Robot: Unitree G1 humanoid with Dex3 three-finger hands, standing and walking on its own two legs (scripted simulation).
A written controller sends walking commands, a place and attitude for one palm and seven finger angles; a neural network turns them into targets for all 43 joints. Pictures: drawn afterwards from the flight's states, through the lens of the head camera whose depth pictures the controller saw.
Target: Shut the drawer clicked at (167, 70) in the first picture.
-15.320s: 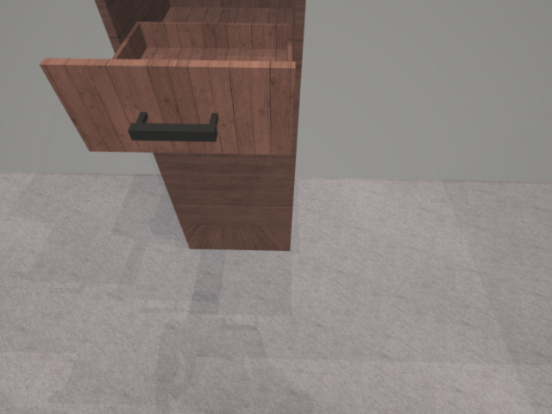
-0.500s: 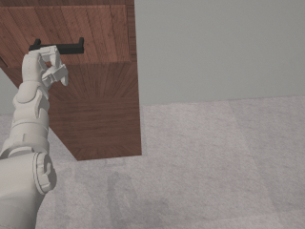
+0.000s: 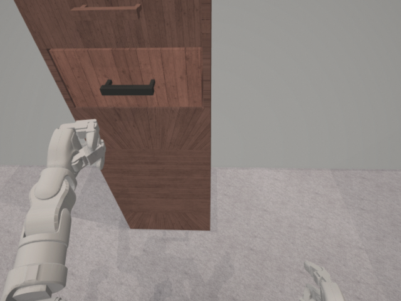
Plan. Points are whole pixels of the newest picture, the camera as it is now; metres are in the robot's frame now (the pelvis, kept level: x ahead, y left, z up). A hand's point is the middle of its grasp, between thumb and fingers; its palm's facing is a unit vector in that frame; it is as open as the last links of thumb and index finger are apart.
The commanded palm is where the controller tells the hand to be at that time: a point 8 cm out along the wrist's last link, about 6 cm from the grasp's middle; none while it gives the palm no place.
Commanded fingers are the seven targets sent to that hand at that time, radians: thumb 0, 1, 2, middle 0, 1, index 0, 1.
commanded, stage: draw the hand back to the body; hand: left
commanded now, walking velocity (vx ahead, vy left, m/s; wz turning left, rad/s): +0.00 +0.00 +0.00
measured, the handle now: (129, 86) +0.61 +0.23 +0.13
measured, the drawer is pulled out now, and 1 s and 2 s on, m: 0.00 0.00 0.00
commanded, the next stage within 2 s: step back with the hand held close in 0.82 s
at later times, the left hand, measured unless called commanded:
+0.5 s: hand (61, 207) +0.22 +0.23 +0.16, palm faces +0.37 -0.87 -0.33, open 3.3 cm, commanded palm +0.16 +0.27 +0.17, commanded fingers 0.00 0.90 0.90 -1.40 -1.60 -1.40 -1.60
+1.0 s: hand (28, 239) +0.17 +0.24 +0.17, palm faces +0.43 -0.82 -0.38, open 3.3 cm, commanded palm +0.11 +0.28 +0.18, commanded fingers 0.00 0.90 0.90 -1.40 -1.60 -1.40 -1.60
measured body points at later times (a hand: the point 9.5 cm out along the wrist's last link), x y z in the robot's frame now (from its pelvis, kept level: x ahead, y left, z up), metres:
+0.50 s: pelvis +0.00 +0.00 +0.01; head -0.03 -0.04 +0.46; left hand +0.19 +0.27 +0.18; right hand +0.17 -0.23 -0.09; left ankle -0.02 +0.10 -0.74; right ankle +0.00 -0.10 -0.74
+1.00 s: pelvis -0.02 +0.00 +0.01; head -0.04 -0.02 +0.46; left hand +0.14 +0.28 +0.19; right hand +0.18 -0.21 -0.07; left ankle -0.02 +0.10 -0.74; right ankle +0.00 -0.10 -0.74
